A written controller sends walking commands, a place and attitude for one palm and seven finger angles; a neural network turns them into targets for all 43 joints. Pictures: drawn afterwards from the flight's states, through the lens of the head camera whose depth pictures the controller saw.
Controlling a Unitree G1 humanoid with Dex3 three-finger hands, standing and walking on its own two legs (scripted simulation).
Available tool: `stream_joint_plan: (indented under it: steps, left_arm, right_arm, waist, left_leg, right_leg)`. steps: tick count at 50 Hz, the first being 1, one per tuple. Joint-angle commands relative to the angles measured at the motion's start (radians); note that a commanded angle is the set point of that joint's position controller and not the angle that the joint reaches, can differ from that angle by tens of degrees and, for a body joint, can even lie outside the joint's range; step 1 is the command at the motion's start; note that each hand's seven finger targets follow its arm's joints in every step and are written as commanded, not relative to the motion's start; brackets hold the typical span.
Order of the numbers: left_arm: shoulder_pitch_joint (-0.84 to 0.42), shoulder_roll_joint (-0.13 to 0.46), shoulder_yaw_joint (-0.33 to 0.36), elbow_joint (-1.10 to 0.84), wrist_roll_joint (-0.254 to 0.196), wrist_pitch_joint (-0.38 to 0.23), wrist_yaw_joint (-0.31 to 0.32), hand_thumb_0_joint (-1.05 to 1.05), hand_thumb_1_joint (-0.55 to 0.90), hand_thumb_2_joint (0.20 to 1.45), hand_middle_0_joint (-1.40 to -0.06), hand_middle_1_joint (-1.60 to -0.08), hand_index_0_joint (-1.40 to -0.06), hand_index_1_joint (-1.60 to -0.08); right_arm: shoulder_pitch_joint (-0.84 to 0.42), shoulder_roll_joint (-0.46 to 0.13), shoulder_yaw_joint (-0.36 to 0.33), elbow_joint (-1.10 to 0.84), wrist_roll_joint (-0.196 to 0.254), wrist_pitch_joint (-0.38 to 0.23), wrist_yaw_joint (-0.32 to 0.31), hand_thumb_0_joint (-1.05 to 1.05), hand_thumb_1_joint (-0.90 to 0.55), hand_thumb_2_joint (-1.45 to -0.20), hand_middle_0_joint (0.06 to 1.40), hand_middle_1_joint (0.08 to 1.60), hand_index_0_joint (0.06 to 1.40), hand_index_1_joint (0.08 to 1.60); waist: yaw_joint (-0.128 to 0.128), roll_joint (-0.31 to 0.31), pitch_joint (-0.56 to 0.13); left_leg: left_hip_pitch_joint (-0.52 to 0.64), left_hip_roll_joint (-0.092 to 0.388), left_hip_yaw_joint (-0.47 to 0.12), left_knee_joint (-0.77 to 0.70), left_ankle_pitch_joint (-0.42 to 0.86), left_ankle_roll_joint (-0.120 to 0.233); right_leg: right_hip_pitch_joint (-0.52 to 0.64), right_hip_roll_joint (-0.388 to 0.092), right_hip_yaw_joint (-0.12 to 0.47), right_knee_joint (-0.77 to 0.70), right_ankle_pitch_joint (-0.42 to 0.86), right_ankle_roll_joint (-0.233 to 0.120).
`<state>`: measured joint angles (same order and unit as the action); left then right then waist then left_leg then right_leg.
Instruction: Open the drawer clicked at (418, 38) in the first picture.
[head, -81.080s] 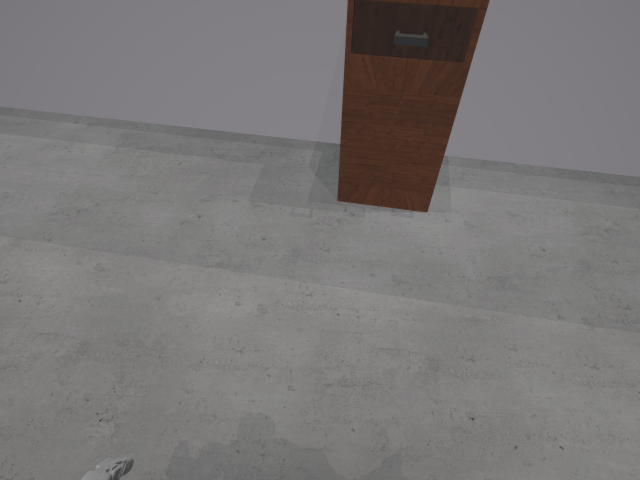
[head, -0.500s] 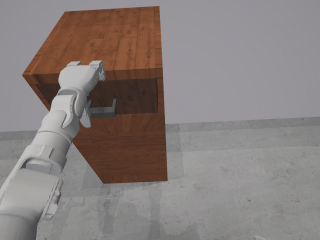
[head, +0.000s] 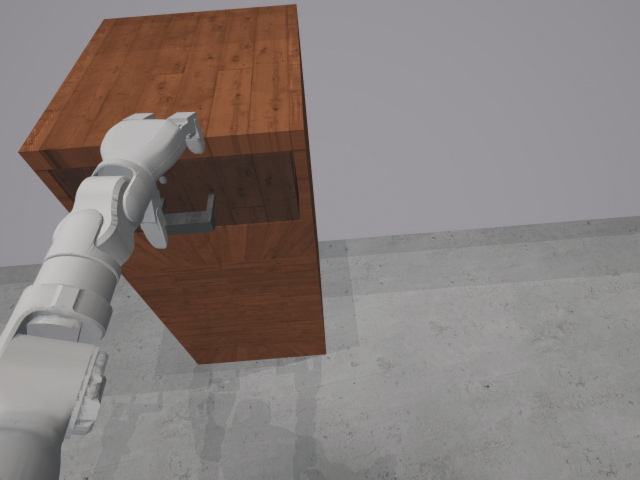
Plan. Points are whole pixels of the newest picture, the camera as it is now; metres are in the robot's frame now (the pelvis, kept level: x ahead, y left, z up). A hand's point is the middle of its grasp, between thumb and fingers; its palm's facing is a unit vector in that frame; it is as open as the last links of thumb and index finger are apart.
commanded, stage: draw the hand back to the body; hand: left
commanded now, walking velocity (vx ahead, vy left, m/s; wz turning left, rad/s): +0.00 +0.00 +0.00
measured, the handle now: (184, 212) +0.52 +0.24 +0.00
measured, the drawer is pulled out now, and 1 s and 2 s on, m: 0.00 0.00 0.00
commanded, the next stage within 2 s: step back with the hand held close in 1.48 s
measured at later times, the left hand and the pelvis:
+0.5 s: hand (93, 274) +0.32 +0.25 +0.13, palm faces +0.01 -0.04 -1.00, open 13.8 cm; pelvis -0.01 +0.00 +0.01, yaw +2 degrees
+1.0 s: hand (55, 335) +0.23 +0.22 +0.18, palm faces +0.36 -0.86 -0.35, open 11.1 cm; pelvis +0.00 -0.01 +0.01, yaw +0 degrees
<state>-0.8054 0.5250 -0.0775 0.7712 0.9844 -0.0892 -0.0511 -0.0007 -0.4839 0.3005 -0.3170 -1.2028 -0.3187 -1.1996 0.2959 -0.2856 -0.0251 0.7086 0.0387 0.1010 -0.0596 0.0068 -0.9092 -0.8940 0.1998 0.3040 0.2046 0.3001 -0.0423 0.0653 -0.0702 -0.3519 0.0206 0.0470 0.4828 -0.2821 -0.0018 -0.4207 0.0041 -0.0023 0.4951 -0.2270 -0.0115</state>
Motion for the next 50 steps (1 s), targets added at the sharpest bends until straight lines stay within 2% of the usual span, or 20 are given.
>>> stream_joint_plan:
  steps: [1,3,6,10,12,17,18,24,25,26,27,28,29,30,31,32,37,42,46,50]
  left_arm:
    - [-0.301,0.410,0.274,-0.319,-0.008,-0.015,0.129,0.000,-0.500,0.300,-0.300,-1.200,-0.300,-1.200]
    - [-0.218,0.359,0.259,-0.357,-0.010,0.022,0.174,0.000,-0.500,0.300,-0.300,-1.200,-0.300,-1.200]
    - [-0.133,0.316,0.224,-0.459,-0.001,0.103,0.204,0.000,-0.500,0.300,-0.300,-1.200,-0.300,-1.200]
    - [-0.090,0.189,0.073,-0.559,-0.015,0.217,0.149,0.000,-0.500,0.300,-0.300,-1.200,-0.300,-1.200]
    - [-0.060,0.163,0.029,-0.607,-0.039,0.240,0.100,0.000,-0.500,0.300,-0.300,-1.200,-0.300,-1.200]
    - [0.028,0.234,0.086,-0.707,-0.053,0.196,0.015,0.000,-0.500,0.300,-0.300,-1.200,-0.300,-1.200]
    - [0.053,0.216,0.082,-0.731,-0.059,0.178,0.009,0.000,-0.500,0.300,-0.300,-1.200,-0.300,-1.200]
    - [0.192,0.253,0.174,-0.787,-0.066,0.118,0.029,0.000,-0.500,0.300,-0.300,-1.200,-0.300,-1.200]
    - [0.074,-0.086,0.153,-0.842,-0.766,0.059,0.051,0.000,-0.465,0.315,-0.298,-1.178,-0.298,-1.178]
    - [0.131,-0.016,0.197,-0.844,-0.832,0.026,0.070,0.000,-0.430,0.330,-0.295,-1.155,-0.295,-1.155]
    - [0.166,-0.015,0.204,-0.888,-0.835,0.007,0.080,0.000,-0.395,0.345,-0.292,-1.133,-0.292,-1.133]
    - [0.270,0.054,0.328,-0.903,-0.916,0.003,0.095,0.000,-0.360,0.360,-0.290,-1.110,-0.290,-1.110]
    - [0.291,0.046,0.343,-0.973,-0.956,-0.003,0.099,0.000,-0.325,0.375,-0.287,-1.087,-0.287,-1.087]
    - [0.302,0.059,0.375,-1.050,-0.971,-0.016,0.109,0.000,-0.290,0.390,-0.285,-1.065,-0.285,-1.065]
    - [0.371,0.052,0.398,-1.060,-0.993,-0.024,0.117,0.000,-0.255,0.405,-0.282,-1.043,-0.282,-1.043]
    - [0.433,0.027,0.399,-1.082,-1.012,-0.030,0.123,0.000,-0.220,0.420,-0.280,-1.020,-0.280,-1.020]
    - [0.644,-0.023,0.403,-1.167,-1.045,-0.049,0.130,0.000,-0.045,0.495,-0.268,-0.908,-0.268,-0.908]
    - [0.795,-0.038,0.410,-1.287,-1.045,-0.071,0.135,0.000,0.130,0.570,-0.255,-0.795,-0.255,-0.795]
    - [0.966,-0.035,0.440,-1.325,-1.047,-0.083,0.141,0.000,0.270,0.630,-0.245,-0.705,-0.245,-0.705]
    - [1.092,-0.025,0.481,-1.401,-1.046,-0.095,0.147,0.000,0.410,0.690,-0.235,-0.615,-0.235,-0.615]
  right_arm:
    - [-0.059,-0.106,-0.044,-0.139,-0.006,-0.036,0.006,0.000,-0.900,-0.900,0.200,0.300,0.200,0.300]
    - [-0.087,-0.096,-0.045,-0.146,-0.001,-0.043,0.021,0.000,-0.900,-0.900,0.200,0.300,0.200,0.300]
    - [-0.135,-0.105,-0.049,-0.158,0.005,-0.050,0.040,0.000,-0.900,-0.900,0.200,0.300,0.200,0.300]
    - [-0.204,-0.109,-0.045,-0.170,0.022,-0.055,0.036,0.000,-0.900,-0.900,0.200,0.300,0.200,0.300]
    - [-0.241,-0.108,-0.035,-0.185,0.027,-0.055,0.024,0.000,-0.900,-0.900,0.200,0.300,0.200,0.300]
    - [-0.284,-0.089,-0.007,-0.192,0.012,-0.055,-0.006,0.000,-0.900,-0.900,0.200,0.300,0.200,0.300]
    - [-0.292,-0.081,-0.002,-0.196,0.011,-0.056,-0.008,0.000,-0.900,-0.900,0.200,0.300,0.200,0.300]
    - [-0.321,-0.063,0.013,-0.187,-0.005,-0.058,-0.005,0.000,-0.900,-0.900,0.200,0.300,0.200,0.300]
    - [-0.251,0.014,0.029,-0.285,0.015,-0.084,-0.009,0.000,-0.900,-0.900,0.200,0.300,0.200,0.300]
    - [-0.276,-0.012,0.041,-0.263,0.000,-0.104,-0.017,0.000,-0.900,-0.900,0.200,0.300,0.200,0.300]
    - [-0.295,-0.014,0.043,-0.268,-0.002,-0.119,-0.019,0.000,-0.900,-0.900,0.200,0.300,0.200,0.300]
    - [-0.273,-0.030,0.037,-0.266,-0.011,-0.118,-0.031,0.000,-0.900,-0.900,0.200,0.300,0.200,0.300]
    - [-0.275,-0.029,0.044,-0.271,-0.017,-0.129,-0.033,0.000,-0.900,-0.900,0.200,0.300,0.200,0.300]
    - [-0.263,-0.029,0.044,-0.274,-0.024,-0.146,-0.030,0.000,-0.900,-0.900,0.200,0.300,0.200,0.300]
    - [-0.254,-0.030,0.045,-0.260,-0.032,-0.158,-0.030,0.000,-0.900,-0.900,0.200,0.300,0.200,0.300]
    - [-0.249,-0.024,0.050,-0.260,-0.034,-0.168,-0.028,0.000,-0.900,-0.900,0.200,0.300,0.200,0.300]
    - [-0.253,-0.033,0.045,-0.253,-0.040,-0.212,-0.019,0.000,-0.900,-0.900,0.200,0.300,0.200,0.300]
    - [-0.247,-0.040,0.027,-0.250,-0.047,-0.252,-0.011,0.000,-0.900,-0.900,0.200,0.300,0.200,0.300]
    - [-0.242,-0.046,0.014,-0.239,-0.048,-0.272,-0.008,0.000,-0.900,-0.900,0.200,0.300,0.200,0.300]
    - [-0.230,-0.043,0.002,-0.234,-0.051,-0.283,-0.010,0.000,-0.900,-0.900,0.200,0.300,0.200,0.300]
  waist:
    - [0.102,-0.049,-0.463]
    - [0.111,-0.038,-0.405]
    - [0.115,-0.020,-0.403]
    - [0.078,-0.041,-0.327]
    - [0.069,-0.059,-0.297]
    - [0.088,-0.065,-0.252]
    - [0.093,-0.066,-0.241]
    - [0.127,-0.034,-0.169]
    - [0.018,-0.129,-0.046]
    - [0.036,-0.168,-0.070]
    - [0.047,-0.145,-0.061]
    - [0.072,-0.112,-0.113]
    - [0.083,-0.040,-0.152]
    - [0.088,0.018,-0.201]
    - [0.087,0.083,-0.186]
    - [0.089,0.084,-0.159]
    - [0.091,0.021,-0.053]
    - [0.094,0.018,-0.070]
    - [0.103,-0.041,-0.057]
    - [0.108,-0.031,-0.069]
  left_leg:
    - [0.081,-0.044,0.008,-0.006,0.425,0.029]
    - [0.070,-0.040,0.013,-0.020,0.426,0.024]
    - [0.107,-0.032,0.017,-0.036,0.453,0.018]
    - [0.173,-0.025,0.012,-0.065,0.407,0.026]
    - [0.198,-0.030,0.003,-0.078,0.359,0.033]
    - [0.221,-0.046,-0.014,-0.093,0.329,0.033]
    - [0.225,-0.049,-0.015,-0.094,0.327,0.033]
    - [0.206,-0.045,-0.016,-0.108,0.319,0.015]
    - [0.284,-0.018,0.010,-0.111,0.205,0.044]
    - [0.295,-0.012,-0.007,-0.121,0.129,0.044]
    - [0.292,-0.017,-0.002,-0.122,0.123,0.047]
    - [0.302,-0.015,0.000,-0.130,0.170,0.040]
    - [0.315,-0.016,0.005,-0.134,0.217,0.029]
    - [0.336,-0.013,0.004,-0.134,0.264,0.017]
    - [0.335,-0.008,0.011,-0.133,0.272,0.008]
    - [0.316,-0.004,0.006,-0.141,0.284,-0.001]
    - [0.266,0.014,0.003,-0.158,0.302,-0.004]
    - [0.280,0.013,0.013,-0.145,0.323,0.000]
    - [0.267,0.011,0.014,-0.131,0.321,0.003]
    - [0.267,0.008,0.022,-0.115,0.336,0.007]
  right_leg:
    - [0.379,0.004,0.015,0.003,0.444,-0.010]
    - [0.365,0.007,0.008,0.004,0.441,-0.010]
    - [0.369,0.011,0.008,-0.012,0.428,-0.015]
    - [0.302,0.018,-0.009,-0.054,0.331,-0.010]
    - [0.293,0.016,-0.011,-0.075,0.277,-0.008]
    - [0.313,0.015,-0.019,-0.092,0.243,-0.009]
    - [0.313,0.015,-0.020,-0.096,0.243,-0.009]
    - [0.323,0.009,-0.020,-0.110,0.227,-0.011]
    - [0.284,0.016,-0.054,-0.149,0.184,-0.013]
    - [0.305,0.022,-0.045,-0.154,0.132,-0.011]
    - [0.305,0.021,-0.036,-0.154,0.133,-0.010]
    - [0.356,0.020,-0.038,-0.155,0.163,-0.011]
    - [0.392,0.014,-0.037,-0.150,0.203,-0.010]
    - [0.424,0.011,-0.035,-0.142,0.242,-0.014]
    - [0.428,0.008,-0.033,-0.149,0.252,-0.015]
    - [0.431,0.009,-0.040,-0.149,0.266,-0.016]
    - [0.417,0.010,-0.040,-0.165,0.269,-0.011]
    - [0.415,0.008,-0.034,-0.159,0.279,-0.006]
    - [0.408,0.008,-0.031,-0.157,0.276,-0.002]
    - [0.403,0.003,-0.023,-0.146,0.297,0.003]
